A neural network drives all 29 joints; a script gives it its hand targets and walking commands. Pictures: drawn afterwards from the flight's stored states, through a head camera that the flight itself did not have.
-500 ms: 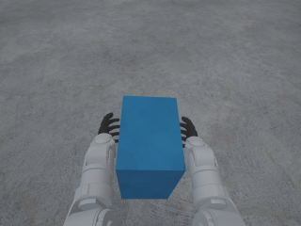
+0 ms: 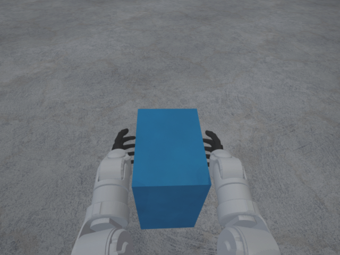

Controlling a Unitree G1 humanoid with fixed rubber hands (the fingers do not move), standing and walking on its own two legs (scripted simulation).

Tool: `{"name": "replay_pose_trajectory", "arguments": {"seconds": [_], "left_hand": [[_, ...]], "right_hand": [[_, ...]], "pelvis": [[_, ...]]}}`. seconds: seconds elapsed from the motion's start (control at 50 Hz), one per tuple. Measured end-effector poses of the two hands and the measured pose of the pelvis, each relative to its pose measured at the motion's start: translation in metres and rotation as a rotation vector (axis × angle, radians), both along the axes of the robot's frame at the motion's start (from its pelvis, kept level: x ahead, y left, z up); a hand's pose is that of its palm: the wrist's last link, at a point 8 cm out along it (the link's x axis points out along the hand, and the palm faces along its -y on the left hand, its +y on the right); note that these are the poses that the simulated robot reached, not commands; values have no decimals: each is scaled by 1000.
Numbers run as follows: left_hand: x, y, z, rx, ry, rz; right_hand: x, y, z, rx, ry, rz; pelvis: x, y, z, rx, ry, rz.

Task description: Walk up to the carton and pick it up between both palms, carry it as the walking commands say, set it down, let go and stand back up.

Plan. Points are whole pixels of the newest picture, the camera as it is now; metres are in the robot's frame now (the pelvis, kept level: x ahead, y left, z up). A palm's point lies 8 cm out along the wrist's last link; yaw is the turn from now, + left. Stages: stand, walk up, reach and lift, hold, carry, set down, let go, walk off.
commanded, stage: reach and lift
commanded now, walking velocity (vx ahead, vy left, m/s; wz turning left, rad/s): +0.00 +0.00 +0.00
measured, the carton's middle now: (167, 171) +0.33 +0.00 -0.01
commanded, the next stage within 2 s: hold in 0.90 s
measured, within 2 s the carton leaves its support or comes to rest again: neither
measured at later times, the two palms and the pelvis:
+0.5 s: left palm (117, 156) +0.32 +0.13 +0.06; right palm (214, 158) +0.32 -0.11 +0.06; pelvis +0.01 +0.01 +0.00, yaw +0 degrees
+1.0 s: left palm (115, 160) +0.31 +0.13 +0.06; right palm (215, 162) +0.31 -0.11 +0.06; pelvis +0.00 +0.01 +0.00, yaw +0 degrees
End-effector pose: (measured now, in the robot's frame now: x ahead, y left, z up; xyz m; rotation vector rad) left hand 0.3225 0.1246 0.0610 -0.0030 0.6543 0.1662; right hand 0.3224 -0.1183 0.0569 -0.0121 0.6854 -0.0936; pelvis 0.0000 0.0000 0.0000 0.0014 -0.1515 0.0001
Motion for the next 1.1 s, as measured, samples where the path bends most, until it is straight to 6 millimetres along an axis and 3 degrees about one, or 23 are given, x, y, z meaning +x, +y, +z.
{"name": "replay_pose_trajectory", "arguments": {"seconds": [0.56,1.1], "left_hand": [[0,6,2,21,1,-37],[-17,7,3,23,5,-35]], "right_hand": [[-5,6,2,-23,-2,-1],[-18,7,4,-32,0,13]], "pelvis": [[10,9,3,-7,11,5],[-1,6,1,-6,-16,6]]}}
